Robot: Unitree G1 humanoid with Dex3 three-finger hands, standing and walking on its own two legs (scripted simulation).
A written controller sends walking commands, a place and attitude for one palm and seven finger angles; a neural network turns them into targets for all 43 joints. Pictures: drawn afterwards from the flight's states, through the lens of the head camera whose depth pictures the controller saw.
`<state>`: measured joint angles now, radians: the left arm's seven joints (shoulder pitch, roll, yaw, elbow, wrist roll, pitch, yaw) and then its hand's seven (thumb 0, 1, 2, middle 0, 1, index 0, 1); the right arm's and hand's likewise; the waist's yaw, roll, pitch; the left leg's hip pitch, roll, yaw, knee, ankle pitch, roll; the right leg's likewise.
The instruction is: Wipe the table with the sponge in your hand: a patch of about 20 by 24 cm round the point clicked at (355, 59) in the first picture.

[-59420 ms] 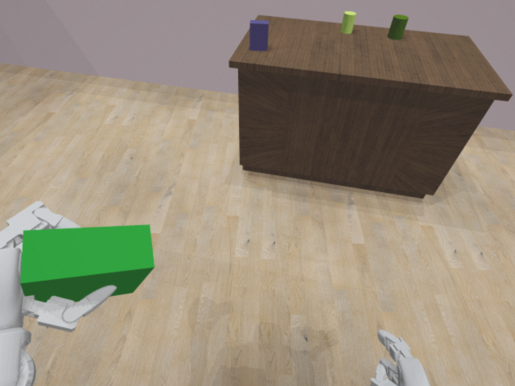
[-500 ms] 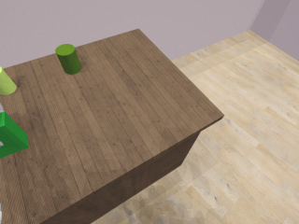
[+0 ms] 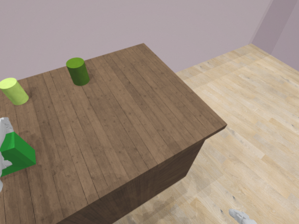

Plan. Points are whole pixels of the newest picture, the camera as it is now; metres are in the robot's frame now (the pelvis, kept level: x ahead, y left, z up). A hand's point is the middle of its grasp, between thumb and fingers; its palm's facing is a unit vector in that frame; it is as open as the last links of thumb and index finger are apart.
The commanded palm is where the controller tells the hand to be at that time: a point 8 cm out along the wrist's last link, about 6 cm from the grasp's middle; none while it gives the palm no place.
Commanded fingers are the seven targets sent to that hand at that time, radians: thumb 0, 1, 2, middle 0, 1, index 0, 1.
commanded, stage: wipe back along the first lane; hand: left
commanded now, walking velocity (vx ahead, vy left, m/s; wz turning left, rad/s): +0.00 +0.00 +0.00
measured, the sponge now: (4, 160) +0.27 +0.44 -0.02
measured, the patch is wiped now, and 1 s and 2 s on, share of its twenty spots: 1.00 1.00 1.00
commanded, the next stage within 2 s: none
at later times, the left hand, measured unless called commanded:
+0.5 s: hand out of the picture +0.24 +0.40 +0.03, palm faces -0.03 -0.01 -1.00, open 9.3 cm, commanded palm +0.19 +0.37 +0.05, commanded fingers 0.00 0.10 1.30 -1.20 -1.60 -1.20 -1.60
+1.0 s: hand (1, 177) +0.20 +0.37 +0.04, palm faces -0.03 -0.04 -1.00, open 9.3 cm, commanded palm +0.15 +0.35 +0.06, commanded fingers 0.00 0.10 1.30 -1.20 -1.60 -1.20 -1.60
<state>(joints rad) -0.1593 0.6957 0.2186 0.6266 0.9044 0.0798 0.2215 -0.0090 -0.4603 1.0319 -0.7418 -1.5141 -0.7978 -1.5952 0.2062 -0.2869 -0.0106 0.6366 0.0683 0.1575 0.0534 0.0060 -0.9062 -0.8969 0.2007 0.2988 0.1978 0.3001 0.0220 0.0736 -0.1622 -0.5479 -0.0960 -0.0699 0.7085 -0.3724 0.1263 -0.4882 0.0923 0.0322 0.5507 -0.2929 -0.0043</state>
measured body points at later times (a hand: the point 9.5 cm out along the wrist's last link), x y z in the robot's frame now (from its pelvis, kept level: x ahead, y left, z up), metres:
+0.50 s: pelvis +0.01 +0.01 +0.00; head +0.03 +0.00 +0.45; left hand +0.24 +0.40 +0.09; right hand +0.18 -0.23 -0.11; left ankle -0.03 +0.03 -0.72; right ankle -0.02 -0.14 -0.72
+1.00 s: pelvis +0.02 -0.01 +0.01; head +0.03 -0.01 +0.46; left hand +0.20 +0.37 +0.09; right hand +0.21 -0.23 -0.09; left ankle -0.03 +0.03 -0.72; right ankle -0.02 -0.14 -0.72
